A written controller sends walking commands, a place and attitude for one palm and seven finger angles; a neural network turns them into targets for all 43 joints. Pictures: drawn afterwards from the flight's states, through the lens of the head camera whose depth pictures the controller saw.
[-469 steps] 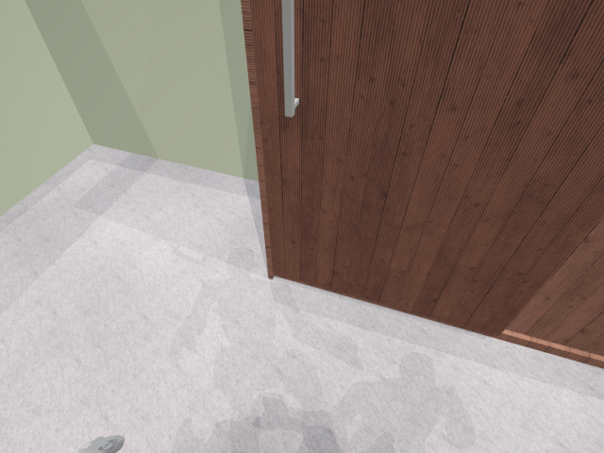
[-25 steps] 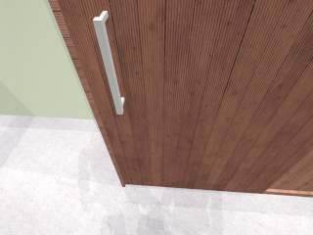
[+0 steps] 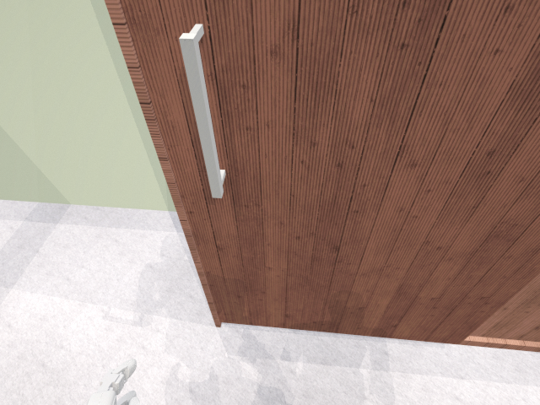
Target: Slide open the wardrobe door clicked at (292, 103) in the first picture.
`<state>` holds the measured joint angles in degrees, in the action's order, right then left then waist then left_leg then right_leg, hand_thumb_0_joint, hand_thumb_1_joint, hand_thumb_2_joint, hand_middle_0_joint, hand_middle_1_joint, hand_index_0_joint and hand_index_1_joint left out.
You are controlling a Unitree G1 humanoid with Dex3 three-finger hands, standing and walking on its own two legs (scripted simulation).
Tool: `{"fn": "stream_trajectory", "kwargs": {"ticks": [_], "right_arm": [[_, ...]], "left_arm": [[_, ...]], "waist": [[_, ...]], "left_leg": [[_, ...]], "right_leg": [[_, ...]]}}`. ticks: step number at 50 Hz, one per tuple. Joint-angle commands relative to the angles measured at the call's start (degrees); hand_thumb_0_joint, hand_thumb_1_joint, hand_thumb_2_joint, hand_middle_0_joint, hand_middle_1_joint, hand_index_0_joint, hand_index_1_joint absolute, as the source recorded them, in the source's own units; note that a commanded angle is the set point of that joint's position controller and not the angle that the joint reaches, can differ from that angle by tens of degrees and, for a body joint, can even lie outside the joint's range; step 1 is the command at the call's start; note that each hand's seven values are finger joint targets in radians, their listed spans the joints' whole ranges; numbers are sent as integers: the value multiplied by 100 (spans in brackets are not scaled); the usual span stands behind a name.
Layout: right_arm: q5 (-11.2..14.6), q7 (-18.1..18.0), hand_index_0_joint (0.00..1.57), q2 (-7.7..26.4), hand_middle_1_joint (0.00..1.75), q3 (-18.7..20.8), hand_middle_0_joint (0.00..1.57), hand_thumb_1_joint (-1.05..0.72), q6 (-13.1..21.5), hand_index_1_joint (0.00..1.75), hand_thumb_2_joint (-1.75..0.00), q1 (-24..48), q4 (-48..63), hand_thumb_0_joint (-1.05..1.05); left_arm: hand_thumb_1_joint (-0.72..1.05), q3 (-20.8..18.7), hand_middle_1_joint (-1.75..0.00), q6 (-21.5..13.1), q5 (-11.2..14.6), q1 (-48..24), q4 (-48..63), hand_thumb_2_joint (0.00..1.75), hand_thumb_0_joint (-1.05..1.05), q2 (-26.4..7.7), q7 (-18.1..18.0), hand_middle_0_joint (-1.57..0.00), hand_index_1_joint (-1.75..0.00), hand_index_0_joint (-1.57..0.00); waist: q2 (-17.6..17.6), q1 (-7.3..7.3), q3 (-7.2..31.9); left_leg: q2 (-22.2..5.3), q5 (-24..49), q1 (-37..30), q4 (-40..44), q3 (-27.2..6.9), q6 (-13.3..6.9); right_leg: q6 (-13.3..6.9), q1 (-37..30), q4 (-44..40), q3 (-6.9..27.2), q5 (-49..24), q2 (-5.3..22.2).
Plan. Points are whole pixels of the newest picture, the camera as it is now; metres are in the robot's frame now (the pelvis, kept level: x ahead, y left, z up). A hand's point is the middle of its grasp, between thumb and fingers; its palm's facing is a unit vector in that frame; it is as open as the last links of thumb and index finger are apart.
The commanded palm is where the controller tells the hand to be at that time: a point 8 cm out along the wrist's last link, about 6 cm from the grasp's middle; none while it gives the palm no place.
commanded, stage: raise the hand with hooked fingers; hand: left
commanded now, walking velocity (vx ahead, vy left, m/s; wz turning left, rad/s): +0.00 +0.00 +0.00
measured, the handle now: (209, 123) +0.49 +0.14 +0.18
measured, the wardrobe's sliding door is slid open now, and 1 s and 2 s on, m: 0.00 0.00 0.00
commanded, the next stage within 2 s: move the hooked fingers beside the handle in 1.98 s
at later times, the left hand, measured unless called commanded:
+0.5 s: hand (119, 358) +0.16 +0.21 +0.05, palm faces +0.08 -0.99 -0.10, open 9.8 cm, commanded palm +0.15 +0.26 +0.04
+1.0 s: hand (95, 290) +0.23 +0.25 +0.10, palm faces -0.01 -0.99 -0.11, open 12.8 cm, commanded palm +0.20 +0.30 +0.13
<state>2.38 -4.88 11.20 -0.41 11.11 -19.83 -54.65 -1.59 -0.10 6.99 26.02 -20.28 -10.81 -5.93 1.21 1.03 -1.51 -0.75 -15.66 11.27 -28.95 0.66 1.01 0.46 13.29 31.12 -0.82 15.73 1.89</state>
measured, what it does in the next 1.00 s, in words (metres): stands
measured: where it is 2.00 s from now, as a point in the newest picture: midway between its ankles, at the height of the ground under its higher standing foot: outside the picture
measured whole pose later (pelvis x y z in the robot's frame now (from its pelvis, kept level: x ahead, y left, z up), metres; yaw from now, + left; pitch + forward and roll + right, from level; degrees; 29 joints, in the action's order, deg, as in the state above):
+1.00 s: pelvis +0.00 +0.01 -0.02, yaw +2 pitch +1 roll -1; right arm 3.8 -7.1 16.1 -1.5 18.1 -14.5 -34.9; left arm -17.9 -2.4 18.8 13.3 4.5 -21.3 22.6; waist 2.1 2.0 2.6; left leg -0.9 -21.6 20.5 -40.9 -1.4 0.2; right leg 1.3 19.7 38.6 -2.6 19.9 1.9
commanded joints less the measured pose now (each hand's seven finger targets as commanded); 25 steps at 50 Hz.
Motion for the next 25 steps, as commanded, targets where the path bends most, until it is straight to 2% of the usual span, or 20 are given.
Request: {"fn": "stream_trajectory", "kwargs": {"ticks": [1,2,3,4,5,6,7,8,10,11,12,13,15,16,17,18,20,21,22,25], "right_arm": [[35,-76,20,915,30,269,20,-90,1097,30,-90,1020,1773,0],[-60,-31,20,918,30,349,20,-90,1125,30,-90,927,1841,0],[-97,46,20,887,30,397,20,-90,1123,30,-90,1023,1987,0],[-138,144,20,902,30,426,20,-90,1085,30,-90,1084,2118,0],[-175,238,20,941,30,500,20,-90,1015,30,-90,1144,2272,0],[-175,373,20,1047,30,603,20,-90,889,30,-90,1217,2480,0],[-190,450,20,1134,30,611,20,-90,801,30,-90,1377,2799,0],[-145,448,20,1144,30,640,20,-90,722,30,-90,1520,3032,0],[-61,407,20,1024,30,607,20,-90,529,30,-90,1571,3392,0],[-82,385,20,1012,30,609,20,-90,426,30,-90,1483,3466,0],[-63,341,20,924,30,545,20,-90,384,30,-90,1524,3654,0],[-53,306,20,844,30,523,20,-90,383,30,-90,1412,3690,0],[-94,270,20,757,30,489,20,-90,437,30,-90,1096,3631,0],[-158,247,20,807,30,442,20,-90,457,30,-90,922,3552,0],[-163,220,20,783,30,425,20,-90,482,30,-90,839,3415,0],[-146,206,20,795,30,380,20,-90,544,30,-90,810,3294,0],[-109,158,20,911,30,286,20,-90,715,30,-90,782,3096,0],[-67,106,20,990,30,211,20,-90,776,30,-90,835,3047,0],[-25,59,20,1029,30,232,20,-90,829,30,-90,785,2999,0],[73,-54,20,1091,30,244,20,-90,820,30,-90,906,3041,0]], "left_arm": [[74,381,-40,-1137,268,-944,2854,83,0,228,133,-21,-40,-21],[71,195,-42,-1391,256,-465,2264,82,0,198,270,-21,-42,-21],[69,3,-43,-1683,355,403,1603,81,0,308,534,-22,-43,-22],[67,-40,-45,-2038,455,915,1184,80,0,380,873,-22,-45,-22],[64,-317,-47,-2425,562,1222,1083,79,0,177,1242,-22,-47,-22],[62,-804,-48,-2680,614,1585,817,78,0,-205,1653,-22,-48,-22],[60,-823,-50,-2906,675,1400,997,77,0,-360,2089,-22,-50,-22],[57,-1125,-51,-2880,626,1280,984,76,0,-721,2298,-22,-51,-22],[53,-1347,-54,-2596,623,1134,1740,74,0,-922,2386,-23,-54,-23],[50,-1526,-55,-2491,744,887,2244,73,0,-1039,2324,-23,-55,-23],[48,-1379,-57,-2439,852,648,2877,72,0,-874,2246,-23,-57,-23],[46,-1501,-58,-2493,925,353,3368,71,0,-904,2105,-23,-58,-23],[41,-1568,-62,-2816,935,-261,4513,69,0,-1001,1797,-24,-62,-24],[39,-1480,-63,-3030,892,-792,5132,68,0,-1159,1716,-24,-63,-24],[36,-1252,-64,-3191,798,-836,5194,67,0,-1003,1701,-24,-64,-24],[34,-869,-66,-3336,773,-896,5097,66,0,-748,1767,-24,-66,-24],[29,-427,-69,-3488,772,-1356,4870,64,0,-625,2022,-24,-69,-24],[27,-215,-70,-3383,857,-1533,4624,63,0,-551,2252,-25,-70,-25],[25,-284,-72,-3219,829,-1550,4370,62,0,-743,2417,-25,-72,-25],[18,-810,-76,-2156,766,-1035,3338,59,0,-1213,2769,-25,-76,-25]], "waist": [[-493,-429,-96],[-1125,-299,-158],[-1584,-51,-387],[-1975,41,-431],[-2133,143,-356],[-1675,303,-296],[-1396,209,-154],[-1196,274,86],[-728,450,575],[-204,505,871],[49,439,1060],[326,380,1296],[859,187,1751],[824,2,1779],[862,-122,1784],[873,-293,1519],[824,-555,1201],[722,-655,888],[492,-691,889],[-201,-409,951]], "left_leg": [[88,-468,636,107,-125,-173],[141,-513,1001,-136,-94,-145],[141,-621,1477,-360,-77,-96],[155,-666,1842,-596,-51,-67],[183,-642,2110,-819,20,-19],[243,-457,2063,-956,90,19],[321,-378,2084,-1172,177,14],[357,-342,2235,-1329,273,-30],[390,-212,2358,-1393,386,-119],[394,-122,2247,-1412,364,-121],[354,-114,2144,-1396,365,-139],[313,44,1977,-1437,300,-147],[217,467,1574,-1591,150,-182],[179,550,1511,-1718,40,-205],[135,621,1414,-1781,-23,-216],[103,557,1409,-1861,-74,-229],[33,152,1466,-1880,-218,-244],[26,-22,1561,-1875,-291,-265],[12,-245,1594,-1796,-343,-269],[51,-646,1894,-1474,-357,-277]], "right_leg": [[-36,896,-387,-375,749,-26],[-20,1225,-325,-376,1156,-92],[-21,1501,-136,-425,1453,-114],[-22,1713,32,-397,1601,-115],[-42,1722,187,-338,1637,-114],[-154,1500,342,-264,1334,-127],[-208,1413,518,-220,1010,-87],[-213,1343,660,-117,784,-55],[-180,1194,884,-32,402,-25],[-187,1115,1005,-21,323,-41],[-181,1125,1068,-42,292,-50],[-181,1096,1165,-61,64,-94],[-185,1175,1314,-85,-515,-164],[-180,1359,1419,-82,-613,-227],[-203,1561,1450,-131,-608,-265],[-187,1840,1436,-163,-536,-277],[-155,2161,1368,-209,-90,-290],[-152,2180,1271,-178,8,-299],[-132,2155,1175,-179,202,-297],[-82,1797,821,-117,700,-240]]}}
